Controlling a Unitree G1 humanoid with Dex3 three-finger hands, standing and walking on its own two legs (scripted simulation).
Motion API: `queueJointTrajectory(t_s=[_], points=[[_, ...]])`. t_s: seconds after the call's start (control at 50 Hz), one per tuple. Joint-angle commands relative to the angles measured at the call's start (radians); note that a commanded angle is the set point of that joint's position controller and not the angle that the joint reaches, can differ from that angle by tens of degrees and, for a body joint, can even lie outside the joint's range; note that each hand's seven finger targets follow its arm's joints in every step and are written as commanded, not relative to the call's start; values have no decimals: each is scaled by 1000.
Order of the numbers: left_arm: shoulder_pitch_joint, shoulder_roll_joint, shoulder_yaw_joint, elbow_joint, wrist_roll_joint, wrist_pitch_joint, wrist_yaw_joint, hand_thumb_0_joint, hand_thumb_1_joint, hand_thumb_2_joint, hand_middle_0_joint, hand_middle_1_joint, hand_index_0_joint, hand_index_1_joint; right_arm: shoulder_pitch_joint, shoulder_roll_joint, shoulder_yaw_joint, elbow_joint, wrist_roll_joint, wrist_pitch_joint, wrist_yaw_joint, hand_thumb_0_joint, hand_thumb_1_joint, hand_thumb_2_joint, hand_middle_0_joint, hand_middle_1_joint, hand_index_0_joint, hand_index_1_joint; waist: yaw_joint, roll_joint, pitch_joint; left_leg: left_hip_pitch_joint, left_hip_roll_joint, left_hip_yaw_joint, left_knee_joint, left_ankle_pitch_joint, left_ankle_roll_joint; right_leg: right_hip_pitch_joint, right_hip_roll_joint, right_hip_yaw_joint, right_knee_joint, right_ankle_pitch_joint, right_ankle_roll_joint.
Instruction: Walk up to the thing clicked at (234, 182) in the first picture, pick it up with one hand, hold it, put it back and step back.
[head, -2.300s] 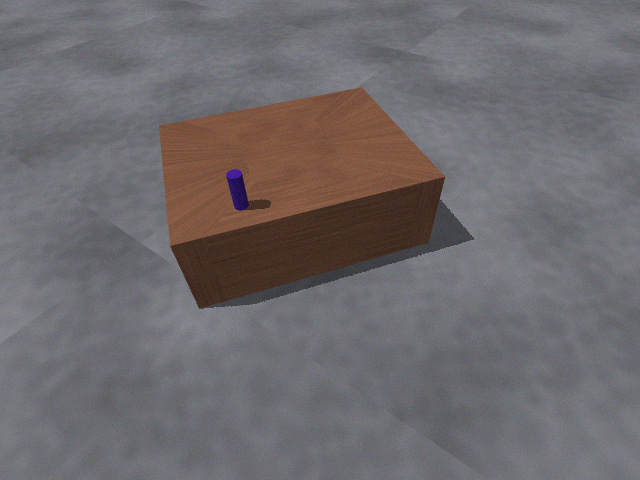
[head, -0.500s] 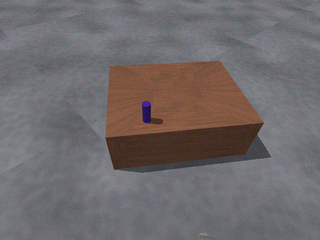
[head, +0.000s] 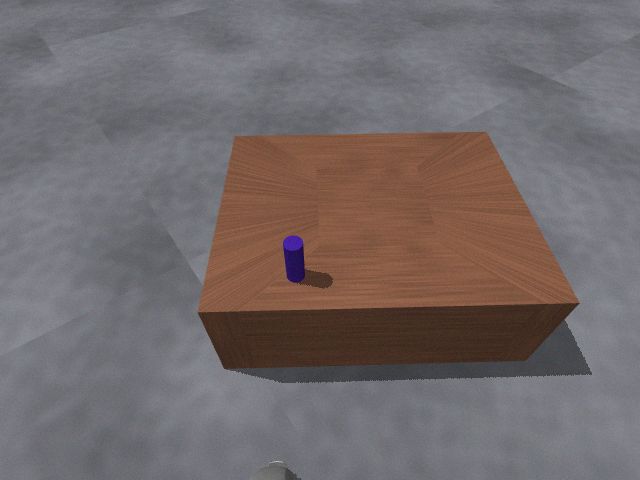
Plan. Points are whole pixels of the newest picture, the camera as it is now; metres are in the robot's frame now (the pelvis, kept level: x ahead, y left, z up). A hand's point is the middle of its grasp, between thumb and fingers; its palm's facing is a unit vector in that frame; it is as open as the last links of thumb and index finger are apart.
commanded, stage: walk up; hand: left
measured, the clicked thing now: (294, 259) +0.70 +0.14 -0.34
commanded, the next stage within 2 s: none
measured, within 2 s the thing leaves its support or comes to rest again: neither
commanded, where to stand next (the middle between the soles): +0.29 -0.09 m, yaw +3 degrees
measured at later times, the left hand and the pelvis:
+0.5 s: hand (213, 441) +0.21 +0.20 -0.14, palm faces -0.02 -0.92 -0.40, open 7.4 cm; pelvis +0.16 -0.10 -0.02, yaw +0 degrees
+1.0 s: hand (238, 412) +0.26 +0.17 -0.16, palm faces +0.07 -0.91 -0.40, open 7.4 cm; pelvis +0.20 -0.10 -0.02, yaw +6 degrees
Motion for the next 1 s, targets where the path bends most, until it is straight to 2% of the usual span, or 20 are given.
queueJointTrajectory(t_s=[0.0,0.02,0.04,0.06,0.08,0.1,0.16,0.22,0.34,0.44,0.48,0.5,0.52,0.6,0.76,0.86,0.88,0.9,0.92,0.98], points=[[-32,232,64,-108,-7,-10,10,0,900,900,-200,-300,-200,-300,106,-160,-67,-45,2,-43,-23,0,-900,-900,200,300,200,300,-62,-64,-96,306,-51,70,-186,145,21,-148,-235,152,-21,291,-137],[-35,194,49,-129,-4,-9,11,0,900,900,-200,-300,-200,-300,204,-203,-82,-11,-3,-48,-35,0,-900,-900,200,300,200,300,-108,32,-156,466,-58,43,-209,120,48,-211,-189,125,148,323,-110],[8,140,35,-136,-9,-7,11,0,900,900,-200,-300,-200,-300,266,-280,-104,-7,-13,-54,-48,0,-900,-900,200,300,200,300,-141,192,-191,584,81,-175,-306,-49,104,-351,-98,64,402,191,-59],[79,94,30,-133,-8,0,9,0,900,900,-200,-300,-200,-300,272,-361,-120,-40,-24,-55,-59,0,-900,-900,200,300,200,300,-112,295,-224,689,354,-648,-376,-127,191,-560,9,98,584,-207,-1],[77,237,67,-102,-2,22,20,0,900,900,-200,-300,-200,-300,217,-368,-124,-70,7,-50,-62,0,-900,-900,200,300,200,300,-115,106,-207,593,419,-768,-446,-291,271,-541,-37,201,658,-226,0],[57,268,71,-95,1,28,24,0,900,900,-200,-300,-200,-300,173,-365,-127,-71,15,-47,-62,0,-900,-900,200,300,200,300,-102,91,-128,502,437,-753,-466,-304,304,-558,-79,227,718,-197,2],[63,240,78,-53,-6,29,19,0,900,900,-200,-300,-200,-300,81,-275,-84,-84,9,-51,-61,0,-900,-900,200,300,200,300,-54,57,-14,274,269,-356,-452,-51,197,-452,-115,260,649,-57,28],[94,208,74,-38,-8,35,1,0,900,900,-200,-300,-200,-300,67,-279,-80,-81,7,-58,-48,0,-900,-900,200,300,200,300,-38,141,-13,191,206,-190,-431,33,192,-370,-127,197,537,-2,49],[-6,203,76,-38,-8,29,-22,0,900,900,-200,-300,-200,-300,35,-333,-96,-91,-7,-54,-26,0,-900,-900,200,300,200,300,-61,223,-12,119,176,-132,-450,-258,192,-273,-143,119,240,72,58],[160,227,91,62,-5,-11,23,0,900,900,-200,-300,-200,-300,2,-222,-55,-90,-10,-3,-24,0,-900,-900,200,300,200,300,37,0,-101,-28,71,-27,-15,-197,119,68,-49,57,40,41,51],[143,340,104,22,6,-37,47,0,900,900,-200,-300,-200,-300,74,-95,-8,-104,6,4,-29,0,-900,-900,200,300,200,300,18,-340,-52,-218,-104,-34,397,-292,30,21,-372,626,-271,-76,-54],[84,375,99,5,0,-33,49,0,900,900,-200,-300,-200,-300,34,-192,-40,-95,3,7,-42,0,-900,-900,200,300,200,300,21,-263,-26,-209,-61,-103,448,-287,19,-43,-448,725,-299,-25,-153],[45,375,99,-3,-13,-30,50,0,900,900,-200,-300,-200,-300,30,-233,-51,-80,3,5,-47,0,-900,-900,200,300,200,300,0,-241,-6,-203,-21,-118,457,-269,21,-65,-450,705,-283,23,-189],[12,283,61,14,-26,-52,74,0,900,900,-200,-300,-200,-300,80,-195,-45,-6,21,19,-31,0,-900,-900,200,300,200,300,-37,-184,-55,-103,-32,-134,374,-143,24,-29,-306,325,-113,451,-135],[-7,275,43,-9,-27,-55,112,0,900,900,-200,-300,-200,-300,-55,-157,-42,-42,-2,59,-14,0,-900,-900,200,300,200,300,-16,-159,-117,19,-41,-57,89,-67,19,17,-347,202,18,892,-144],[-67,267,21,-17,-42,-33,125,0,900,900,-200,-300,-200,-300,-24,-190,-67,-27,-15,60,-6,0,-900,-900,200,300,200,300,-78,-72,-170,286,-48,-59,-152,226,78,-139,-281,139,218,634,-59],[-57,231,11,-23,-48,-31,125,0,900,900,-200,-300,-200,-300,1,-244,-82,-28,-21,56,-10,0,-900,-900,200,300,200,300,-94,71,-214,371,54,-205,-200,444,136,-210,-191,76,391,468,-4],[-35,174,2,-32,-58,-22,124,0,900,900,-200,-300,-200,-300,-15,-290,-92,-50,-21,52,-12,0,-900,-900,200,300,200,300,-82,228,-236,468,213,-453,-227,660,234,-370,-54,64,531,-62,43],[-39,198,9,0,-54,0,138,0,900,900,-200,-300,-200,-300,-23,-285,-87,-38,4,55,-14,0,-900,-900,200,300,200,300,-89,233,-245,383,291,-514,-263,558,328,-312,-60,117,584,-334,35],[-41,217,14,42,-42,12,130,0,900,900,-200,-300,-200,-300,-149,-216,-65,-71,-6,77,-20,0,-900,-900,200,300,200,300,-54,130,-159,227,163,-315,-281,268,245,-293,-83,160,543,-260,25]])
